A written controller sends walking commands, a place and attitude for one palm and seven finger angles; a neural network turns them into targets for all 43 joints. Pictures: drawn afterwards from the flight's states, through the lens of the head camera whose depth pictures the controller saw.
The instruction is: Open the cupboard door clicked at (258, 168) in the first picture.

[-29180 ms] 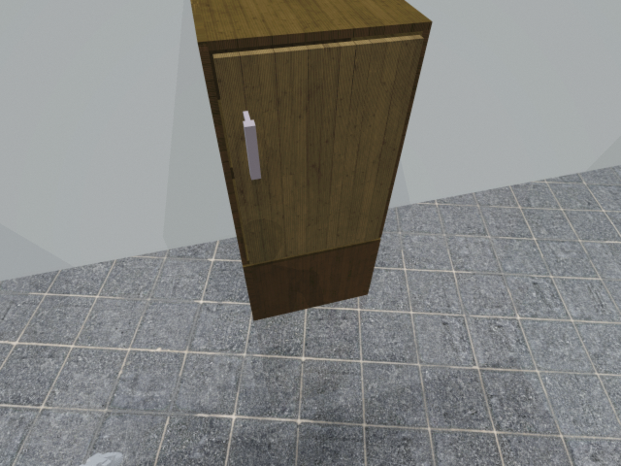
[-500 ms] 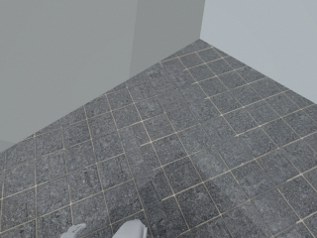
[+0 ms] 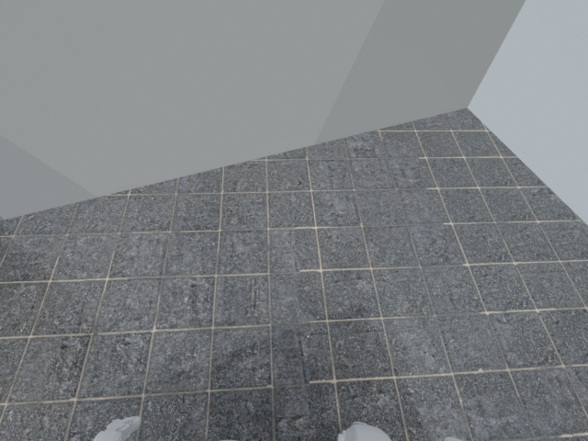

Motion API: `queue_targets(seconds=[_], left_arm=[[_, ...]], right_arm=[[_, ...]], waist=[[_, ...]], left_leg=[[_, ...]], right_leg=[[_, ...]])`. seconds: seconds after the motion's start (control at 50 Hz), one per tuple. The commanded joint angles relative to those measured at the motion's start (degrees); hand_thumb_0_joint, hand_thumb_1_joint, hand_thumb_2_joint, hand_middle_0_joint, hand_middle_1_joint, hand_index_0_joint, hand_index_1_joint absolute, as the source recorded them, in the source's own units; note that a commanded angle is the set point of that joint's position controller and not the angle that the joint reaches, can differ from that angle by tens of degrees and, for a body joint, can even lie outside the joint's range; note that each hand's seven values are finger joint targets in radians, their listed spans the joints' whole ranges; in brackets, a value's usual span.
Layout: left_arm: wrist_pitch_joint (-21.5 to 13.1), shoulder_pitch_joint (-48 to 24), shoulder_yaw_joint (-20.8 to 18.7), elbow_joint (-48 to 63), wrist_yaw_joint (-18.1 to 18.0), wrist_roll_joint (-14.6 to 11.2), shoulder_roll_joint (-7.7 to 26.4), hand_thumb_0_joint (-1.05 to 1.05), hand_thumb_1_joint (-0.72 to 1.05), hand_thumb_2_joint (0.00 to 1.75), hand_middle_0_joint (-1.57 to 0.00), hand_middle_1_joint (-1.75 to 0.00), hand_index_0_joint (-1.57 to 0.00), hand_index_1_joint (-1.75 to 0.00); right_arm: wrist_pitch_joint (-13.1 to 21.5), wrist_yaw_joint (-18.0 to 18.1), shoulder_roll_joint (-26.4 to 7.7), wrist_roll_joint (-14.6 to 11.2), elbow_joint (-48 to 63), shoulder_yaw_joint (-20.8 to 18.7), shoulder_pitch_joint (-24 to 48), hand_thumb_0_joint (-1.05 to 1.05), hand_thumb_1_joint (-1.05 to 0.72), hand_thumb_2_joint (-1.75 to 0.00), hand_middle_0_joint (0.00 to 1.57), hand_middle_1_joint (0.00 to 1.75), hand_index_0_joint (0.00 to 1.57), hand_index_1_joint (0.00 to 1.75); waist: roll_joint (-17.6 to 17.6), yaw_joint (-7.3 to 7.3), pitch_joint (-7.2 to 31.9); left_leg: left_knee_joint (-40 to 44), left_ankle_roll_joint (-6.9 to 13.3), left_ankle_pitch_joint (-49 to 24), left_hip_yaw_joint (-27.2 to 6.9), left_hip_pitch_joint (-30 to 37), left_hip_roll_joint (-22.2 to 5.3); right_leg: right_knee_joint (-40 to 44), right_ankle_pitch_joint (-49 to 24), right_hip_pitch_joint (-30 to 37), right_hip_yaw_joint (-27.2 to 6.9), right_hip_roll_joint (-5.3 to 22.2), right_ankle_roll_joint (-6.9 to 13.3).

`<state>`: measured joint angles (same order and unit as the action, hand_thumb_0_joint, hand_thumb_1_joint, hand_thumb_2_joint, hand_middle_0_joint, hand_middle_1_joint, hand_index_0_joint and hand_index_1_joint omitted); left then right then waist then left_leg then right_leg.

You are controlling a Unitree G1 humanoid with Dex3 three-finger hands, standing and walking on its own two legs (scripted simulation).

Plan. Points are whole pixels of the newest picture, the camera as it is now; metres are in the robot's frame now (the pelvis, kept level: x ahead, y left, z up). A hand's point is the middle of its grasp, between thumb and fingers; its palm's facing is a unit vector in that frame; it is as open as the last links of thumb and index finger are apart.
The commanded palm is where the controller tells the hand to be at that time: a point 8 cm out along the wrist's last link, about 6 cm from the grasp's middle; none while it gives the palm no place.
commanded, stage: turn to face it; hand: left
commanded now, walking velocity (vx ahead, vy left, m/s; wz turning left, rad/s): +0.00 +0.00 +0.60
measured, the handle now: out of the picture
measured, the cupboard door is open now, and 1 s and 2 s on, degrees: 44 44 44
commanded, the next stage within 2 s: take the last steps up to it in 1.78 s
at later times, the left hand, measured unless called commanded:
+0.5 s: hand out of the picture +0.01 +0.20 -0.19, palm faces +0.33 -0.91 -0.23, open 7.4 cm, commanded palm none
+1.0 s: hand out of the picture +0.00 +0.15 -0.16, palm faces +0.59 -0.77 -0.23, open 7.4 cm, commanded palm none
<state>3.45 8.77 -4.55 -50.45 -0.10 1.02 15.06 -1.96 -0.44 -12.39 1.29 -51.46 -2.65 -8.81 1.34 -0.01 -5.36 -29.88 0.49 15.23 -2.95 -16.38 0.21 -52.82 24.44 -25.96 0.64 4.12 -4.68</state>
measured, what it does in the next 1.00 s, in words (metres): steps on the spot, turning left: right foot, then left foot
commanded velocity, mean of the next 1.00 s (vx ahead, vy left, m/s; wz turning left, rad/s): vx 0.00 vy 0.00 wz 0.60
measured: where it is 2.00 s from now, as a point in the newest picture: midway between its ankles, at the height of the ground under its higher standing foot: outside the picture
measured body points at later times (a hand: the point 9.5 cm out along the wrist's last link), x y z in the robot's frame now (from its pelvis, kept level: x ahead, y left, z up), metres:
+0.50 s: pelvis +0.02 -0.02 -0.02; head +0.07 +0.02 +0.43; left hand -0.01 +0.24 -0.17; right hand +0.22 -0.23 -0.14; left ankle +0.00 +0.09 -0.74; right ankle +0.01 -0.16 -0.69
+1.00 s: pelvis +0.06 -0.05 +0.00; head +0.10 -0.02 +0.45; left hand -0.03 +0.19 -0.14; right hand +0.29 -0.20 -0.14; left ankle -0.02 +0.05 -0.70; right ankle +0.10 -0.17 -0.74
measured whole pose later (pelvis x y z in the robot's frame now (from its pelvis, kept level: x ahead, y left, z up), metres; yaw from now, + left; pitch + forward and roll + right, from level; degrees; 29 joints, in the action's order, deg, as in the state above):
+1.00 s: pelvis +0.06 -0.05 +0.00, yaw +38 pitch +1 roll +2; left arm 0.7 12.4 -2.3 -49.8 -0.7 1.8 11.2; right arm -4.1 -2.1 -13.7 0.3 -52.2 -4.2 -7.1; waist 2.4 0.6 -6.1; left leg -47.8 -3.5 26.0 4.2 -23.3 -0.4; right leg -30.8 19.0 -11.8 9.7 8.1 -1.6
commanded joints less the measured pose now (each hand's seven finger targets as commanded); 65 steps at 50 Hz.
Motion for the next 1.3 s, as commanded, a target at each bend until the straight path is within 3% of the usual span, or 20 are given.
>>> queue_targets(seconds=[0.0, 0.04, 0.08, 0.1, 0.18, 0.3, 0.36, 0.4, 0.42, 0.5, 0.68, 0.7, 0.72, 0.74, 0.8, 1.0, 1.02, 1.06, 1.16, 1.28], left_arm=[[-2.1, 1.4, -0.4, 4.7, -0.3, -0.4, 3.3, 0.00, 0.90, 0.90, -0.20, -0.30, -0.20, -0.30], [-2.8, 5.5, -0.8, 3.8, -0.6, -0.6, 4.2, 0.00, 0.90, 0.90, -0.20, -0.30, -0.20, -0.30], [-4.1, 9.1, -2.6, 3.5, -1.6, 0.8, 12.6, 0.00, 0.90, 0.90, -0.20, -0.30, -0.20, -0.30], [-3.8, 8.6, -2.1, 4.2, -1.7, 0.5, 13.5, 0.00, 0.90, 0.90, -0.20, -0.30, -0.20, -0.30], [-3.9, 2.2, -0.4, 5.0, -1.9, 0.3, 6.8, 0.00, 0.90, 0.90, -0.20, -0.30, -0.20, -0.30], [-3.9, 7.0, -1.5, 2.7, -1.7, 0.7, 9.7, 0.00, 0.90, 0.90, -0.20, -0.30, -0.20, -0.30], [-3.6, 5.4, -1.8, 3.2, -1.2, -0.2, 9.7, 0.00, 0.90, 0.90, -0.20, -0.30, -0.20, -0.30], [-3.0, 2.1, 0.0, 7.2, -0.7, -0.6, 3.3, 0.00, 0.90, 0.90, -0.20, -0.30, -0.20, -0.30], [-2.3, -0.7, -0.2, 8.2, -1.1, -0.1, 4.9, 0.00, 0.90, 0.90, -0.20, -0.30, -0.20, -0.30], [-1.5, 0.3, -0.8, 4.6, -0.4, 0.0, 3.9, 0.00, 0.90, 0.90, -0.20, -0.30, -0.20, -0.30], [-2.8, 7.1, -0.9, 3.8, -0.6, -0.4, 3.6, 0.00, 0.90, 0.90, -0.20, -0.30, -0.20, -0.30], [-3.4, 9.4, -1.5, 3.6, -1.0, 0.1, 6.8, 0.00, 0.90, 0.90, -0.20, -0.30, -0.20, -0.30], [-3.9, 9.7, -2.5, 3.8, -1.5, 0.9, 11.9, 0.00, 0.90, 0.90, -0.20, -0.30, -0.20, -0.30], [-3.6, 8.5, -1.9, 4.6, -1.5, 0.6, 13.0, 0.00, 0.90, 0.90, -0.20, -0.30, -0.20, -0.30], [-3.8, 1.9, -0.7, 5.6, -2.0, 0.3, 6.9, 0.00, 0.90, 0.90, -0.20, -0.30, -0.20, -0.30], [-3.8, 7.2, -1.9, 2.4, -1.3, 0.2, 9.9, 0.00, 0.90, 0.90, -0.20, -0.30, -0.20, -0.30], [-3.6, 6.3, -1.9, 3.0, -1.0, -0.3, 9.5, 0.00, 0.90, 0.90, -0.20, -0.30, -0.20, -0.30], [-2.9, 2.0, 0.0, 7.7, -0.7, -0.5, 3.6, 0.00, 0.90, 0.90, -0.20, -0.30, -0.20, -0.30], [-1.6, 0.0, -0.7, 4.4, -0.4, -0.1, 3.9, 0.00, 0.90, 0.90, -0.20, -0.30, -0.20, -0.30], [-1.6, -1.2, -0.3, 5.0, -0.4, -0.3, 3.2, 0.00, 0.90, 0.90, -0.20, -0.30, -0.20, -0.30]], right_arm=[[0.4, 1.0, -13.1, 0.3, 3.9, -4.1, 0.3, 0.00, -0.90, -0.90, 0.20, 0.30, 0.20, 0.30], [0.2, 0.9, -12.2, -0.2, 4.7, -4.3, 2.2, 0.00, -0.90, -0.90, 0.20, 0.30, 0.20, 0.30], [0.4, 0.2, -5.9, -1.0, 6.7, -3.4, 1.4, 0.00, -0.90, -0.90, 0.20, 0.30, 0.20, 0.30], [0.1, -0.1, -7.6, -0.6, 7.2, -3.7, 2.0, 0.00, -0.90, -0.90, 0.20, 0.30, 0.20, 0.30], [-1.0, -0.9, -5.7, -0.6, 4.5, -3.0, 2.6, 0.00, -0.90, -0.90, 0.20, 0.30, 0.20, 0.30], [-0.2, -1.6, -3.6, -1.0, 4.9, -1.6, 5.9, 0.00, -0.90, -0.90, 0.20, 0.30, 0.20, 0.30], [0.4, -1.3, -6.6, -0.5, 3.6, -2.3, -0.7, 0.00, -0.90, -0.90, 0.20, 0.30, 0.20, 0.30], [0.7, -0.6, -17.6, 0.2, 2.8, -5.0, -9.3, 0.00, -0.90, -0.90, 0.20, 0.30, 0.20, 0.30], [0.5, 0.0, -17.9, 0.2, 1.8, -4.9, -10.8, 0.00, -0.90, -0.90, 0.20, 0.30, 0.20, 0.30], [1.0, 1.3, -12.4, 0.3, 4.4, -3.3, 0.0, 0.00, -0.90, -0.90, 0.20, 0.30, 0.20, 0.30], [0.1, 0.8, -12.2, 0.0, 5.0, -4.2, 3.3, 0.00, -0.90, -0.90, 0.20, 0.30, 0.20, 0.30], [0.1, 0.4, -10.1, -0.6, 5.7, -4.1, 3.5, 0.00, -0.90, -0.90, 0.20, 0.30, 0.20, 0.30], [0.1, 0.1, -6.0, -0.9, 7.0, -3.4, 2.8, 0.00, -0.90, -0.90, 0.20, 0.30, 0.20, 0.30], [0.0, -0.4, -7.5, -0.3, 7.3, -3.6, 3.9, 0.00, -0.90, -0.90, 0.20, 0.30, 0.20, 0.30], [-1.1, -0.9, -6.8, -0.4, 4.9, -3.7, 2.6, 0.00, -0.90, -0.90, 0.20, 0.30, 0.20, 0.30], [0.3, -1.4, -4.9, -0.8, 4.5, -1.9, 2.9, 0.00, -0.90, -0.90, 0.20, 0.30, 0.20, 0.30], [0.6, -1.3, -7.2, -0.5, 3.7, -2.5, -0.5, 0.00, -0.90, -0.90, 0.20, 0.30, 0.20, 0.30], [0.7, -0.3, -18.2, 0.0, 2.4, -5.1, -9.3, 0.00, -0.90, -0.90, 0.20, 0.30, 0.20, 0.30], [1.3, 1.4, -12.3, 0.2, 3.7, -3.3, -0.7, 0.00, -0.90, -0.90, 0.20, 0.30, 0.20, 0.30], [0.9, 1.2, -12.4, 0.4, 3.0, -3.7, -1.7, 0.00, -0.90, -0.90, 0.20, 0.30, 0.20, 0.30]], waist=[[-11.6, 0.35, 7.3], [-10.0, -1.94, 8.5], [16.4, -3.72, 9.7], [12.6, -3.84, 9.1], [12.9, -0.02, 6.1], [11.0, -2.55, 7.3], [6.3, 1.64, 9.9], [-19.4, 6.15, 13.5], [-10.7, 6.64, 13.3], [-12.0, 1.24, 7.0], [-8.4, -1.94, 9.2], [-1.4, -3.28, 9.8], [15.3, -3.55, 8.3], [13.5, -3.60, 7.2], [12.6, 0.54, 5.5], [10.1, -0.72, 9.3], [5.6, 1.62, 10.8], [-18.9, 6.30, 13.5], [-11.1, 1.27, 7.6], [-9.9, 1.56, 7.9]], left_leg=[[7.2, 7.9, -19.1, -13.8, 1.9, -11.6], [2.7, 5.4, -16.1, -13.5, -3.3, -8.8], [-18.6, -2.8, 15.3, 1.3, -19.1, 4.5], [-31.1, -2.5, 21.4, -0.1, -16.5, 1.9], [-37.2, -4.1, 12.7, 2.6, -16.7, -1.7], [-12.2, -3.4, 10.6, 9.1, -8.5, -0.1], [3.0, -1.6, -4.5, 9.0, 6.0, 0.1], [7.3, 12.3, -39.4, -22.2, 19.9, -24.4], [7.3, 14.7, -30.8, -21.7, 16.4, -25.1], [10.5, 8.9, -14.6, -12.7, 3.9, -14.4], [3.9, 5.8, -11.1, -13.6, -4.0, -8.9], [-2.6, 2.6, -4.1, -10.3, -9.9, -4.5], [-16.5, -2.2, 13.4, 0.0, -19.6, 4.2], [-30.2, -2.2, 20.1, -0.1, -17.7, 2.6], [-41.0, -3.3, 12.0, 0.1, -18.4, -1.6], [-1.2, -2.4, 2.1, 9.8, -0.9, 0.8], [4.1, -1.1, -7.1, 8.0, 7.9, -0.7], [7.4, 14.3, -41.8, -22.7, 19.7, -25.3], [9.5, 9.2, -22.1, -12.3, 6.7, -14.3], [9.4, 8.9, -18.4, -13.9, 5.5, -12.3]], right_leg=[[11.2, -1.3, 7.1, 1.9, -3.2, 0.6], [24.3, -9.6, 17.4, 2.3, -3.4, 1.0], [37.3, -17.3, 28.6, -20.5, 20.2, 9.5], [36.9, -21.8, 21.1, -20.3, 25.8, 14.3], [31.2, -37.9, 19.6, -2.3, 14.6, 11.7], [25.3, -46.9, 24.7, 2.9, 15.7, 10.0], [15.0, -39.1, 16.8, 7.2, 14.3, 5.4], [-9.3, 14.8, -7.6, 7.4, 2.7, -0.9], [-14.2, 14.0, -8.3, 1.3, 2.7, 0.1], [-11.9, 1.2, -5.1, -1.3, 2.3, 0.2], [23.0, -8.3, 16.8, 2.4, -3.4, 1.3], [32.5, -8.5, 23.5, -3.5, 2.4, 2.6], [38.5, -9.3, 26.2, -20.5, 18.6, 9.1], [39.2, -11.5, 18.0, -21.6, 24.6, 13.8], [33.7, -26.9, 16.9, -8.0, 16.3, 12.5], [19.7, -44.5, 22.6, 6.3, 15.1, 7.1], [13.4, -39.5, 16.2, 8.0, 14.5, 4.7], [-9.5, 16.0, -7.9, 6.7, 2.7, -0.9], [-12.2, 0.7, -6.1, -1.1, 2.3, -0.2], [1.7, 0.1, 0.2, 0.2, -1.0, 0.1]])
